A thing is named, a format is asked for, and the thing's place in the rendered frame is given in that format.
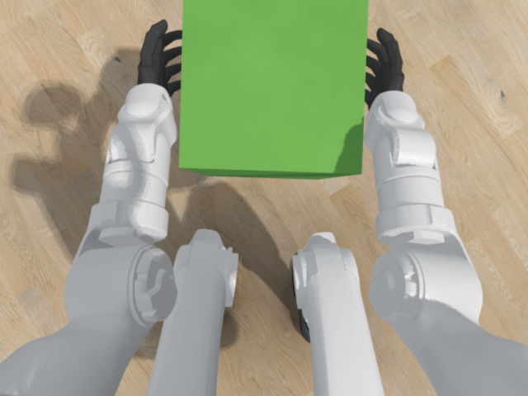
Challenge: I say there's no carton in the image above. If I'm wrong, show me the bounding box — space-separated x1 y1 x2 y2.
179 0 369 180

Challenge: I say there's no left robot forearm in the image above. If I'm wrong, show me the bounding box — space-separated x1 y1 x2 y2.
64 83 178 310

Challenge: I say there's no right robot forearm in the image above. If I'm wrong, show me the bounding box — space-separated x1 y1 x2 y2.
363 91 483 304

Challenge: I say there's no robot right upper arm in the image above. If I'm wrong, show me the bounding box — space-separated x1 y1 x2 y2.
368 247 528 396

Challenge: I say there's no robot right thigh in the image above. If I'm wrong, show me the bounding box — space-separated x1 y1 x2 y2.
292 243 385 396

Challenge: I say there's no robot thigh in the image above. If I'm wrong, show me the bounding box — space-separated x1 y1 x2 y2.
146 239 238 396
292 243 385 396

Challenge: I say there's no right robot hand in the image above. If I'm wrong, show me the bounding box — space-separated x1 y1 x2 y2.
365 27 404 110

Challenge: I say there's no robot left thigh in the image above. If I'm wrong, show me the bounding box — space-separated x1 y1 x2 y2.
146 239 238 396

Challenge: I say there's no left robot hand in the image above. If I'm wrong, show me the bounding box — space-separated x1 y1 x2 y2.
137 19 182 97

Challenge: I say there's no robot left upper arm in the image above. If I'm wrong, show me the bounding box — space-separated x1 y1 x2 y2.
0 245 177 396

